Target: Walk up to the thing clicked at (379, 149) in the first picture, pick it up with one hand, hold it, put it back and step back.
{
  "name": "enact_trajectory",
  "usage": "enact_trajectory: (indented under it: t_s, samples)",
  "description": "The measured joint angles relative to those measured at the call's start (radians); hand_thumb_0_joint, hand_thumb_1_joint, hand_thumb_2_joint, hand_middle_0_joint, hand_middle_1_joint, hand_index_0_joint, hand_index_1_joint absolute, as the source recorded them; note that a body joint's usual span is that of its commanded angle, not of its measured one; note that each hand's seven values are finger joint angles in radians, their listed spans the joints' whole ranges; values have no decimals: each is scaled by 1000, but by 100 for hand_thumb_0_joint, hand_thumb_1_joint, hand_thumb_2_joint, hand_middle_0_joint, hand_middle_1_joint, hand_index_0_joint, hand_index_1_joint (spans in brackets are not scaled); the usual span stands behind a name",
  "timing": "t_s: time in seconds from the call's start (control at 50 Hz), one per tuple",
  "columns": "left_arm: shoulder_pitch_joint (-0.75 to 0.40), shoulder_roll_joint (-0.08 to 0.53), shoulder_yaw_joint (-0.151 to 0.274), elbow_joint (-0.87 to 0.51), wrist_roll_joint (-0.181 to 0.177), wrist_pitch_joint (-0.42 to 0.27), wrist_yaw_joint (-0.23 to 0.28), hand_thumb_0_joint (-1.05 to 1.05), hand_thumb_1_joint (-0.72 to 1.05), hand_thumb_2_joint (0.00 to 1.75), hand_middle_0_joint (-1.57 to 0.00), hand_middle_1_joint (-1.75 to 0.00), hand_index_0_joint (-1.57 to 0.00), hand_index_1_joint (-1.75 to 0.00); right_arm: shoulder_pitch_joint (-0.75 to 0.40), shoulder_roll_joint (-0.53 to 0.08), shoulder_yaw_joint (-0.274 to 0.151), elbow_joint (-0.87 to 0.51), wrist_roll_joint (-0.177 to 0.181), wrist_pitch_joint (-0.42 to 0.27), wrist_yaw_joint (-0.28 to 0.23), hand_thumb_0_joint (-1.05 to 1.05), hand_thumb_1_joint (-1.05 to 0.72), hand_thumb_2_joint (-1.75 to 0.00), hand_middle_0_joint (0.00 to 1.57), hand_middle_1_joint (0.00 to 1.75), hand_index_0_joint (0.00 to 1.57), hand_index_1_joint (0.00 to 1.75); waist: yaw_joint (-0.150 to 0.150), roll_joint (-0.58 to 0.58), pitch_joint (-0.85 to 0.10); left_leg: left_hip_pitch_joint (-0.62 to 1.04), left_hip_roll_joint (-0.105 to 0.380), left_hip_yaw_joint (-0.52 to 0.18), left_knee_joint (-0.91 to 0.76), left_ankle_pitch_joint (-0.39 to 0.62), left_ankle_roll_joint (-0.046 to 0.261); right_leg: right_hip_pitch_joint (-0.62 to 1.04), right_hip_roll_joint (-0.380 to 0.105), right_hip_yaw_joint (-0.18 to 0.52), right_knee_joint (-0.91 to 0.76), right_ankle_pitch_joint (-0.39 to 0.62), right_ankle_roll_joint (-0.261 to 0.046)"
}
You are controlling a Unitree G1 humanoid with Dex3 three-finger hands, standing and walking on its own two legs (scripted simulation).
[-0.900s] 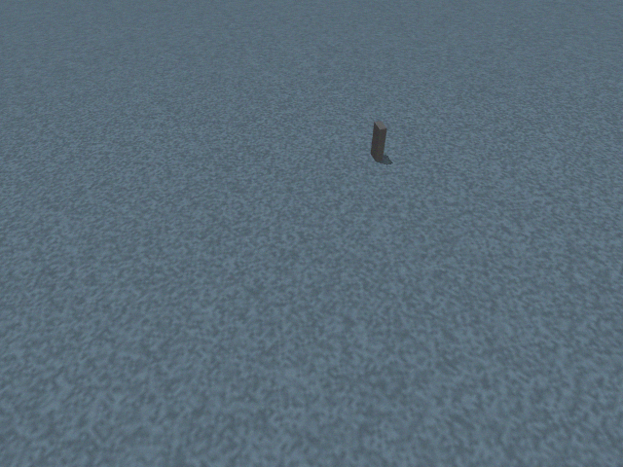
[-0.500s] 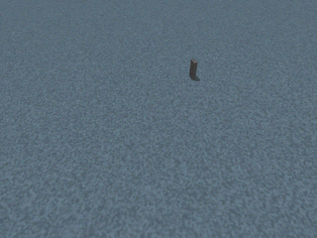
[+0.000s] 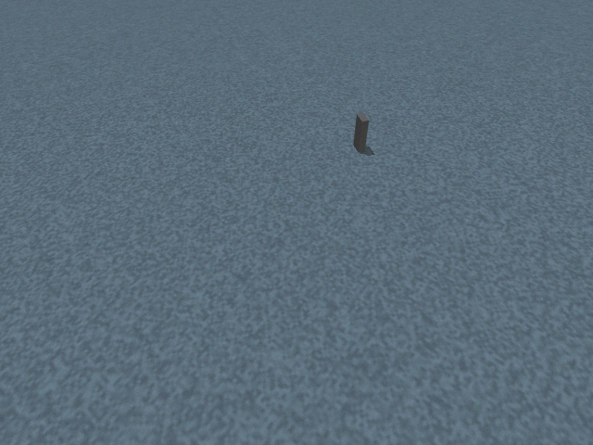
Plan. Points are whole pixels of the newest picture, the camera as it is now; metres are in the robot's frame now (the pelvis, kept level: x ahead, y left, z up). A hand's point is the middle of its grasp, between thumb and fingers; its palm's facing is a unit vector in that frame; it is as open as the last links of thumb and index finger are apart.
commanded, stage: stand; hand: left
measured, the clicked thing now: (360, 133) +1.77 -0.29 -0.68
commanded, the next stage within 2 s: walk up in 0.22 s
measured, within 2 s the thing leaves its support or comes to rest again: neither
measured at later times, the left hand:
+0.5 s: hand (161, 442) +0.17 +0.24 -0.14, palm faces -0.15 -0.91 -0.39, open 7.4 cm
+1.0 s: hand (230, 329) +0.37 +0.16 -0.18, palm faces -0.22 -0.92 -0.33, open 7.4 cm
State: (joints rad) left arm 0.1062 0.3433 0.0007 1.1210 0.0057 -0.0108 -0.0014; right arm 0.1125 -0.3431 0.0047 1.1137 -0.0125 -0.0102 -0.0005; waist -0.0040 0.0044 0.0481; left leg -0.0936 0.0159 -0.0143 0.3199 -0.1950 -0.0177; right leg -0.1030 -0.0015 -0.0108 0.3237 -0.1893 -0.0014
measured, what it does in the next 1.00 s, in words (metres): walks ahead: right foot, then left foot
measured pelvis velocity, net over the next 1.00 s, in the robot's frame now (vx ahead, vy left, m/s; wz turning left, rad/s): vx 0.28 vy -0.10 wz -0.24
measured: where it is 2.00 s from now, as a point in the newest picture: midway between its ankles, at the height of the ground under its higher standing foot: (370, 304)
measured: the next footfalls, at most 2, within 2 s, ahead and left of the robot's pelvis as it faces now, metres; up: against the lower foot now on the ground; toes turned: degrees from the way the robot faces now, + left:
right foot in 0.54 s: +0.18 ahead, -0.22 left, +0.00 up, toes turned -13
left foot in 1.00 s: +0.47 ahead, +0.00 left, +0.00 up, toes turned -7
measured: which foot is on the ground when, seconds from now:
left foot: down 0.00-0.56, up 0.58-0.98, down 1.00-1.00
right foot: down 0.00-0.28, up 0.30-0.52, down 0.54-1.00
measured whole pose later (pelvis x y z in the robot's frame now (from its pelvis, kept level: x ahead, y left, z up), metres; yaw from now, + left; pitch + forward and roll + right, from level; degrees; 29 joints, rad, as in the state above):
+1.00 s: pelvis +0.28 -0.10 -0.03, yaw -14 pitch -2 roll -2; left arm 0.36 0.43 0.06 0.91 0.02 -0.06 -0.07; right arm 0.24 -0.42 -0.09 0.90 -0.04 -0.07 0.09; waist 0.04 -0.01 0.03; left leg -0.42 0.10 0.06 0.58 -0.12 0.00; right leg -0.04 0.01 0.01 0.56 -0.47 0.00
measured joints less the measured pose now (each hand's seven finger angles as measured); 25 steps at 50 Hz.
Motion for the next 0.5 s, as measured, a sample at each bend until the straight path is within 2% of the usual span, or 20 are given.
enact_trajectory:
  t_s: [0.22,0.24,0.28,0.34,0.4,0.5]
  samples:
    - [6,0,0,3,1,1,-1,1,91,89,-21,-30,-20,-30,9,-1,-1,5,0,1,0,1,-90,-90,20,30,21,30,1,-2,2,1,0,1,-3,0,1,0,-1,1,-2,-1,0]
    - [15,1,12,-11,7,4,-12,1,90,89,-21,-30,-20,-30,15,-1,-11,-5,-6,-2,7,1,-90,-90,20,30,21,30,3,-3,-3,-9,1,8,18,-26,11,-12,0,6,20,-22,-5]
    - [51,13,37,-41,21,5,-40,1,90,89,-21,-30,-20,-30,38,-5,-35,-37,-20,-22,24,1,-90,-90,20,30,21,30,10,-12,-22,-28,0,32,81,-114,35,-60,1,26,126,-138,-20]
    - [87,39,60,-59,33,21,-66,1,90,89,-21,-30,-20,-30,76,-22,-64,-93,-30,-60,35,1,-90,-90,21,30,21,30,3,-17,-44,-26,10,72,94,-89,44,-192,-5,33,388,-226,-27]
    - [95,76,73,-78,31,19,-90,1,91,89,-21,-30,-20,-30,118,-40,-77,-118,-36,-74,37,1,-90,-89,21,30,21,30,-11,-32,-41,18,18,94,68,-106,34,-293,-46,38,499,-222,-16]
    - [103,108,91,-119,26,6,-122,1,91,89,-20,-30,-20,-30,164,-99,-97,-120,-45,-62,48,1,-90,-90,21,30,21,30,-15,-8,-30,104,70,130,79,-170,-4,-324,-102,8,367,-136,-2]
